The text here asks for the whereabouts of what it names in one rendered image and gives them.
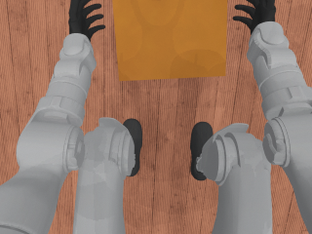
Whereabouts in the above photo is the left robot forearm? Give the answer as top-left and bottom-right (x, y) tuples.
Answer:
(16, 33), (97, 165)

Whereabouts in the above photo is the right robot forearm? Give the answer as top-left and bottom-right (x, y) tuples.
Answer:
(247, 21), (312, 121)

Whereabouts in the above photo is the robot left upper arm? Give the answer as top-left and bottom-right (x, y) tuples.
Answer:
(0, 121), (86, 234)

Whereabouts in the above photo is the left robot hand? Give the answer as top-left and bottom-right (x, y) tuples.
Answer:
(68, 0), (105, 42)

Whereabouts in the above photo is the robot right thigh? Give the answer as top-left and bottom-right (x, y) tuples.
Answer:
(208, 132), (273, 234)

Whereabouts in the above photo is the robot left shin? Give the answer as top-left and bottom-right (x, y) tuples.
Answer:
(84, 117), (136, 167)

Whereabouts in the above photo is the right robot hand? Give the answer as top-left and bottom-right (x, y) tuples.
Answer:
(233, 0), (277, 35)

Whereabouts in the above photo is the robot right upper arm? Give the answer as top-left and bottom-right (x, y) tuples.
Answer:
(262, 113), (312, 234)

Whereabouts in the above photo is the carton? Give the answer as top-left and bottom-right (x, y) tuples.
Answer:
(112, 0), (228, 81)

